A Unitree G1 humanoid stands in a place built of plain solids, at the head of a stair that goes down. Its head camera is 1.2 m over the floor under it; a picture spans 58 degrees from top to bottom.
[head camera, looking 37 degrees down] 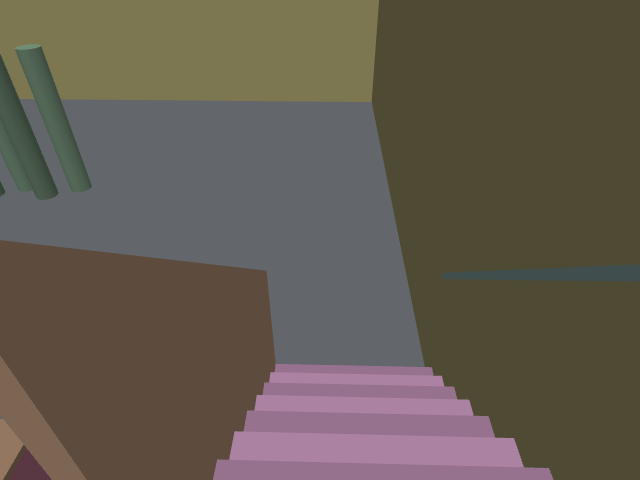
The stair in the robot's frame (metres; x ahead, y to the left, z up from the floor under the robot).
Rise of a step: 0.20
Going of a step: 0.22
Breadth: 1.20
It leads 1 degrees to the right of straight ahead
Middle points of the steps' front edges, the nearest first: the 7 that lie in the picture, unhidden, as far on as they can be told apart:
0.77 -0.22 -0.39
0.99 -0.23 -0.59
1.21 -0.23 -0.79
1.42 -0.24 -0.98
1.64 -0.25 -1.18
1.86 -0.25 -1.38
2.08 -0.26 -1.58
